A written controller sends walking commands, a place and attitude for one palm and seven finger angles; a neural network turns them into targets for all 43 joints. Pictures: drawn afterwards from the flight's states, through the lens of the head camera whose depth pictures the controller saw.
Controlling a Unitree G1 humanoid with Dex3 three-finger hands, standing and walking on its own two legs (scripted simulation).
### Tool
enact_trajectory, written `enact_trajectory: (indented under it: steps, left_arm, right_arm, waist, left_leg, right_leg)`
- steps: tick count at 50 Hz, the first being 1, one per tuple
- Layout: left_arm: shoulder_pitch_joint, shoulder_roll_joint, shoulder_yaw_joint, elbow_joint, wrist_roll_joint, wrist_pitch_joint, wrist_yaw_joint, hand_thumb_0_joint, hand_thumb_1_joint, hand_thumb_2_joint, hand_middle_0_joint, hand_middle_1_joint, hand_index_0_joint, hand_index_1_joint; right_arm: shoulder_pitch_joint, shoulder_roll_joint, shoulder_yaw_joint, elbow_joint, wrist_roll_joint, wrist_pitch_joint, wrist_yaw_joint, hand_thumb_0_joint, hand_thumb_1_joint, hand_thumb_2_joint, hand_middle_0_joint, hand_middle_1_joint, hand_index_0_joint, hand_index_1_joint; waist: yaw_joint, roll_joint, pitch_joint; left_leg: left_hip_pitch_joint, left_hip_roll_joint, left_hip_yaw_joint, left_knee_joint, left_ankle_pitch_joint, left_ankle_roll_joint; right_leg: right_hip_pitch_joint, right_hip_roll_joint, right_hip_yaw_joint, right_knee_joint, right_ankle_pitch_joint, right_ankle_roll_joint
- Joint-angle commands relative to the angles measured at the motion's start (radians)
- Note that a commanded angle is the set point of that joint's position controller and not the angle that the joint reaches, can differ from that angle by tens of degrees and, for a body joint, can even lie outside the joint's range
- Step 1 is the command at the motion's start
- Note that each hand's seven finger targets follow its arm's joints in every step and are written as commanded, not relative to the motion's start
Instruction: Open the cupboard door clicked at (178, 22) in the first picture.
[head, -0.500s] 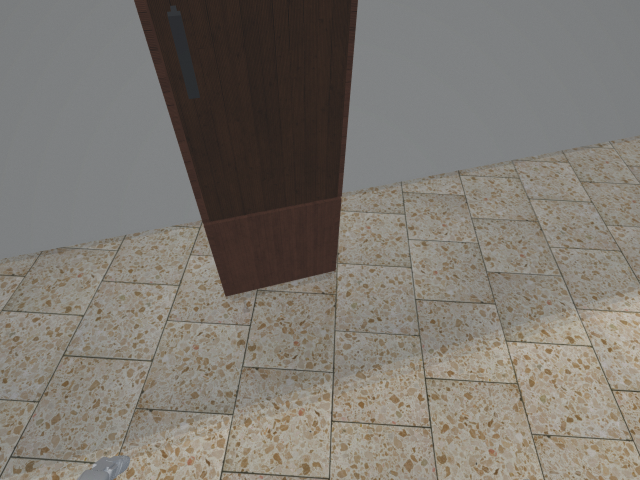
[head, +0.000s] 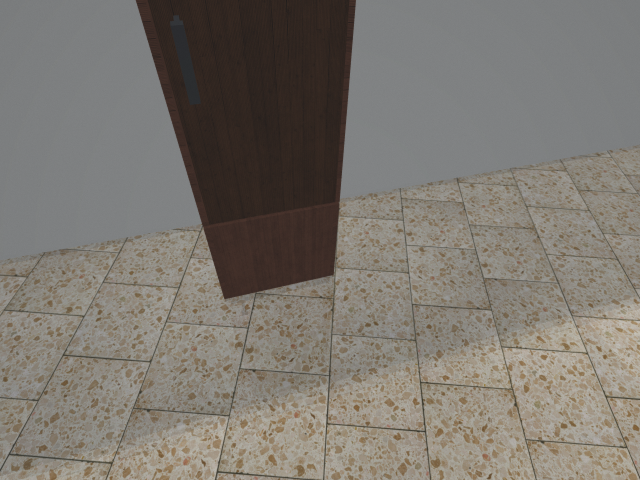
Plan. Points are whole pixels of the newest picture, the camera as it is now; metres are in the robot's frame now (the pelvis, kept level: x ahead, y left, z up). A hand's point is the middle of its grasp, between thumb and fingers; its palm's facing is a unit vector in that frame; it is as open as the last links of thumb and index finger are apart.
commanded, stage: stand and wait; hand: left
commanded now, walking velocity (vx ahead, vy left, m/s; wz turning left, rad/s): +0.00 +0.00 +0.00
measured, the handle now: (185, 60) +0.81 +0.33 +0.13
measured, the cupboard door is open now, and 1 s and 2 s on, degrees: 0 0 0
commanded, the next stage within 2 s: look at it before walking up in 0.62 s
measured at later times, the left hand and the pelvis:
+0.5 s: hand out of the picture +0.06 +0.24 -0.15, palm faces -0.02 -0.94 -0.33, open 7.4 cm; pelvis -0.02 -0.01 +0.00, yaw +0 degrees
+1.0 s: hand out of the picture +0.05 +0.24 -0.15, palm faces -0.02 -0.94 -0.33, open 7.4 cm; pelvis -0.02 -0.01 +0.00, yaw +0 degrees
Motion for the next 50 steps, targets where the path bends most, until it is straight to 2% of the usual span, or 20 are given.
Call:
enact_trajectory:
  steps: [1,4,23,27,33,35,50]
  left_arm:
    - [-0.055,0.21,0.043,-0.064,-0.002,-0.033,0.014,0.0,0.9,0.9,-0.2,-0.3,-0.2,-0.3]
    - [-0.054,0.212,0.041,-0.05,-0.003,-0.035,0.014,0.0,0.9,0.9,-0.2,-0.3,-0.2,-0.3]
    - [-0.064,0.212,0.037,-0.015,0.0,-0.036,0.009,0.0,0.9,0.9,-0.2,-0.3,-0.2,-0.3]
    - [-0.065,0.211,0.038,-0.017,0.0,-0.038,0.009,0.0,0.9,0.9,-0.2,-0.3,-0.2,-0.3]
    - [-0.058,0.208,0.037,-0.012,-0.001,-0.038,0.009,0.0,0.9,0.9,-0.2,-0.3,-0.2,-0.3]
    - [-0.057,0.211,0.038,-0.012,0.0,-0.039,0.009,0.0,0.9,0.9,-0.2,-0.3,-0.2,-0.3]
    - [-0.049,0.211,0.037,-0.003,0.0,-0.041,0.01,0.0,0.9,0.9,-0.2,-0.3,-0.2,-0.3]
  right_arm:
    - [-0.056,-0.201,-0.047,-0.058,0.001,-0.029,-0.018,0.0,-0.9,-0.9,0.2,0.3,0.2,0.3]
    - [-0.048,-0.203,-0.045,-0.044,0.002,-0.028,-0.017,0.0,-0.9,-0.9,0.2,0.3,0.2,0.3]
    - [-0.03,-0.203,-0.04,0.004,0.001,-0.027,-0.01,0.0,-0.9,-0.9,0.2,0.3,0.2,0.3]
    - [-0.022,-0.204,-0.04,0.006,0.001,-0.03,-0.01,0.0,-0.9,-0.9,0.2,0.3,0.2,0.3]
    - [-0.021,-0.205,-0.039,0.009,0.002,-0.031,-0.011,0.0,-0.9,-0.9,0.2,0.3,0.2,0.3]
    - [-0.017,-0.204,-0.04,0.009,0.004,-0.03,-0.011,0.0,-0.9,-0.9,0.2,0.3,0.2,0.3]
    - [-0.028,-0.208,-0.039,0.011,0.004,-0.03,-0.012,0.0,-0.9,-0.9,0.2,0.3,0.2,0.3]
  waist:
    - [-0.007,0.018,-0.096]
    - [-0.007,0.001,-0.089]
    - [-0.008,0.003,-0.024]
    - [-0.01,-0.001,-0.049]
    - [-0.008,0.015,-0.054]
    - [-0.01,0.002,-0.062]
    - [-0.008,0.013,-0.057]
  left_leg:
    - [0.022,0.118,-0.071,-0.056,0.29,0.034]
    - [0.019,0.117,-0.074,-0.065,0.276,0.031]
    - [-0.013,0.116,-0.086,-0.118,0.125,0.024]
    - [-0.005,0.119,-0.088,-0.114,0.146,0.024]
    - [-0.003,0.122,-0.09,-0.115,0.156,0.025]
    - [0.0,0.124,-0.089,-0.111,0.168,0.024]
    - [0.013,0.126,-0.087,-0.114,0.203,0.023]
  right_leg:
    - [0.035,-0.108,0.079,-0.052,0.301,-0.04]
    - [0.037,-0.109,0.086,-0.062,0.301,-0.041]
    - [-0.025,-0.104,0.114,-0.134,0.102,-0.039]
    - [-0.015,-0.103,0.113,-0.129,0.12,-0.039]
    - [-0.009,-0.104,0.109,-0.128,0.141,-0.038]
    - [-0.004,-0.103,0.109,-0.125,0.157,-0.038]
    - [0.006,-0.104,0.101,-0.124,0.208,-0.036]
